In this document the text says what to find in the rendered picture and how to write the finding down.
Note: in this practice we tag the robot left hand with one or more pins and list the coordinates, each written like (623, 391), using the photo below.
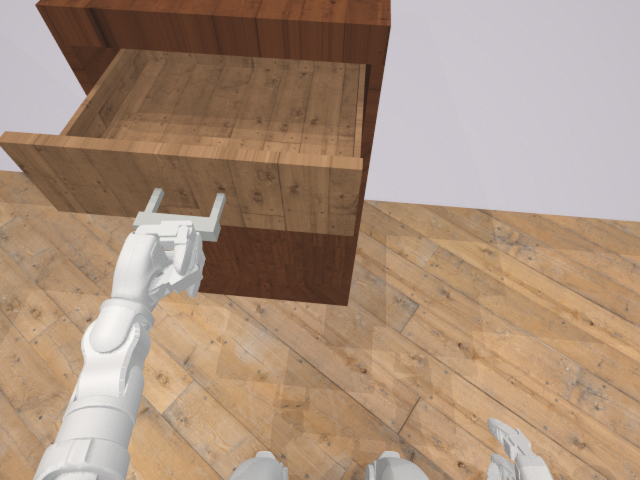
(142, 258)

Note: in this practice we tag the left robot forearm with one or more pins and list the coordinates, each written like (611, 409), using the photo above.
(93, 439)

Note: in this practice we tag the robot right hand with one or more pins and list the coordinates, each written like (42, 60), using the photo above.
(527, 466)

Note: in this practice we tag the cabinet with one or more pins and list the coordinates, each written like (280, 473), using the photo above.
(249, 262)

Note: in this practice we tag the robot right shin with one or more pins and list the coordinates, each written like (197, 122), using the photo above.
(389, 454)

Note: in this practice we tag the robot shin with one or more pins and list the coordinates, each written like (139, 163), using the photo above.
(265, 454)
(389, 454)

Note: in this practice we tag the handle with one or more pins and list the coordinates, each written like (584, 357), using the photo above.
(208, 227)

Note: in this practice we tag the drawer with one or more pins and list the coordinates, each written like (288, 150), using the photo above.
(281, 138)

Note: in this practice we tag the robot left shin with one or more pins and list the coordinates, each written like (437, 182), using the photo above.
(265, 454)

